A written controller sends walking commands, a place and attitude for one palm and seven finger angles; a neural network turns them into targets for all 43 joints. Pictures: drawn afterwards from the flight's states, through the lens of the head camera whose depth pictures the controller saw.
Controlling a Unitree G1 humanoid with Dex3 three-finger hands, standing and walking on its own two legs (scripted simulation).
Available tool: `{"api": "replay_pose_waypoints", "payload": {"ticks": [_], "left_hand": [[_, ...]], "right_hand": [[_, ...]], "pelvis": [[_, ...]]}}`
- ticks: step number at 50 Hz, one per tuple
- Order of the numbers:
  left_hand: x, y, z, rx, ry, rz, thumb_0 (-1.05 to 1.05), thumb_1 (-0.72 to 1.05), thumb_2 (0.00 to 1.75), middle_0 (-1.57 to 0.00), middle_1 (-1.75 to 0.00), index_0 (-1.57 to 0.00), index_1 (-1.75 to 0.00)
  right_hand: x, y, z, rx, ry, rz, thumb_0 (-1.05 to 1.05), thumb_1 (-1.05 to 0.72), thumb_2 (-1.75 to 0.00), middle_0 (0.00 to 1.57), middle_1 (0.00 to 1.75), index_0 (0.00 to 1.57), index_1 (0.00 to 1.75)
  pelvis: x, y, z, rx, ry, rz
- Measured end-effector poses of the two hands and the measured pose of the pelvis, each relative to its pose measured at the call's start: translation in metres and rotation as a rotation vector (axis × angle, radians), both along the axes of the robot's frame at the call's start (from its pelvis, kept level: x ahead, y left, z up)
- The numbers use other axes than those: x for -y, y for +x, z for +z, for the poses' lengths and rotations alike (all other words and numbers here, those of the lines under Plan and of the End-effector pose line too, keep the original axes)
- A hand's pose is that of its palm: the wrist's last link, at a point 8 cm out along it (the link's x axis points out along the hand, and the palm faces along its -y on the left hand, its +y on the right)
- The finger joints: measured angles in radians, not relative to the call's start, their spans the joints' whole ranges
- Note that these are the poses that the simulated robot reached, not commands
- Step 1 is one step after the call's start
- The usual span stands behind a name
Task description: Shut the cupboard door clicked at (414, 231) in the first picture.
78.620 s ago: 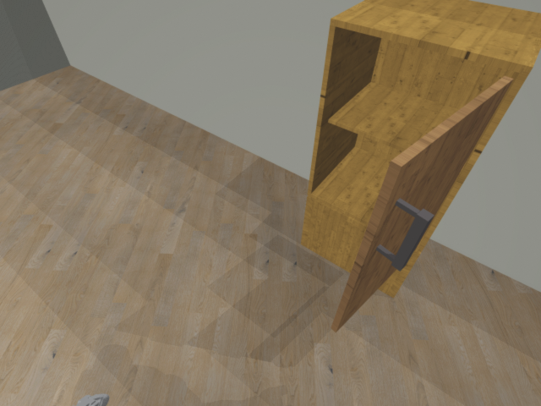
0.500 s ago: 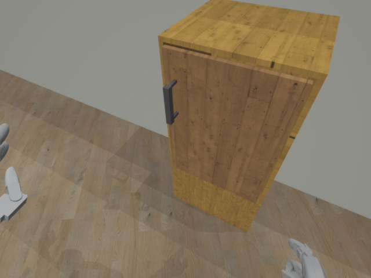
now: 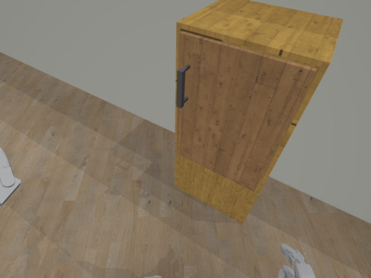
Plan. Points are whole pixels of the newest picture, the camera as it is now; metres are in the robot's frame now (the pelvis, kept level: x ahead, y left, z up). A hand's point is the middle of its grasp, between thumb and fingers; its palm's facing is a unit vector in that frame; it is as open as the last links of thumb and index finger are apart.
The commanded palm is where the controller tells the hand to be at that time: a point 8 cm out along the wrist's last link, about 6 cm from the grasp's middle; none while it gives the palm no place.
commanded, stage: step back with the hand held close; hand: left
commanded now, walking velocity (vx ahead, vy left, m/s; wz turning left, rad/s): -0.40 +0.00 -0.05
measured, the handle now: (183, 86) +0.72 +0.05 +0.03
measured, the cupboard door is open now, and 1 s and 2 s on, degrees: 0 0 0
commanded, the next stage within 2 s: stop stepping back and stand still in 0.46 s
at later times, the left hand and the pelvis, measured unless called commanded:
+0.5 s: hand out of the picture +0.11 +0.27 +0.20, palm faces +0.47 -0.81 -0.34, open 7.4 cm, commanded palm +0.05 +0.29 +0.20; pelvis -0.11 +0.00 +0.01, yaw -3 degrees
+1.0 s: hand out of the picture +0.02 +0.28 +0.18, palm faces +0.43 -0.85 -0.29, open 7.5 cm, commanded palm -0.06 +0.33 +0.20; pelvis -0.21 +0.03 +0.00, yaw -3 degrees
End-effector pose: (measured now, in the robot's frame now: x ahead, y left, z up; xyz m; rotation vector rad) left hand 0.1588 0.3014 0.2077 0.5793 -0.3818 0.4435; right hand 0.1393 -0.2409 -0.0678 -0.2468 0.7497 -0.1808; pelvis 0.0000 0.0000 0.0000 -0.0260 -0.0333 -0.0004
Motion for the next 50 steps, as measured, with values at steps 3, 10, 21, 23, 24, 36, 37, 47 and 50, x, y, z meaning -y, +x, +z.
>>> {"api": "replay_pose_waypoints", "payload": {"ticks": [3,10,21,23,24,36,37,47,50], "left_hand": [[0.004,-0.008,0.000,0.012,-0.011,-0.013,0.01,0.89,0.90,-0.21,-0.31,-0.21,-0.30],[-0.004,-0.029,-0.004,-0.003,0.004,-0.063,0.01,0.88,0.90,-0.22,-0.31,-0.21,-0.30],[-0.026,-0.085,0.014,0.055,-0.030,0.006,0.01,0.89,0.90,-0.21,-0.31,-0.21,-0.30],[-0.019,-0.090,0.008,0.048,-0.079,-0.013,0.01,0.89,0.90,-0.21,-0.30,-0.21,-0.30],[-0.013,-0.092,0.004,0.043,-0.097,-0.031,0.01,0.89,0.90,-0.21,-0.30,-0.21,-0.30],[0.027,-0.141,0.021,0.099,0.036,-0.270,0.01,0.88,0.90,-0.22,-0.31,-0.21,-0.30],[0.023,-0.146,0.021,0.090,0.034,-0.247,0.01,0.88,0.90,-0.22,-0.31,-0.22,-0.30],[-0.018,-0.185,-0.013,0.019,-0.128,-0.081,0.01,0.89,0.90,-0.21,-0.31,-0.21,-0.30],[-0.021,-0.180,-0.021,0.044,-0.159,-0.100,0.01,0.89,0.90,-0.21,-0.30,-0.21,-0.30]], "right_hand": [[0.002,-0.011,-0.002,-0.017,0.000,0.003,0.01,-0.90,-0.90,0.21,0.30,0.21,0.30],[-0.001,-0.039,0.003,-0.063,-0.032,-0.010,0.01,-0.90,-0.90,0.21,0.30,0.21,0.30],[-0.031,-0.059,0.020,0.024,0.006,0.035,0.01,-0.90,-0.90,0.21,0.30,0.20,0.30],[-0.035,-0.063,0.023,0.052,0.018,0.063,0.01,-0.90,-0.90,0.21,0.30,0.21,0.30],[-0.035,-0.065,0.024,0.065,0.024,0.076,0.01,-0.90,-0.90,0.21,0.30,0.21,0.30],[0.006,-0.178,0.020,0.109,-0.012,-0.118,0.01,-0.90,-0.90,0.21,0.30,0.21,0.30],[0.010,-0.190,0.020,0.106,-0.017,-0.134,0.01,-0.90,-0.90,0.21,0.30,0.21,0.30],[0.020,-0.293,0.006,-0.142,-0.100,-0.185,0.01,-0.90,-0.90,0.20,0.30,0.20,0.30],[0.010,-0.297,-0.002,-0.156,-0.122,-0.180,0.02,-0.90,-0.90,0.20,0.30,0.20,0.30]], "pelvis": [[0.000,-0.009,0.000,-0.010,0.005,0.009],[-0.007,-0.035,0.001,-0.027,-0.003,0.028],[-0.009,-0.074,0.014,-0.087,-0.077,-0.017],[-0.006,-0.089,0.015,-0.108,-0.072,-0.033],[-0.003,-0.098,0.015,-0.117,-0.068,-0.041],[0.003,-0.166,-0.001,-0.002,-0.026,-0.095],[0.003,-0.173,0.000,0.003,-0.032,-0.079],[-0.020,-0.197,0.011,-0.024,-0.001,-0.078],[-0.033,-0.209,0.001,-0.021,0.001,-0.048]]}}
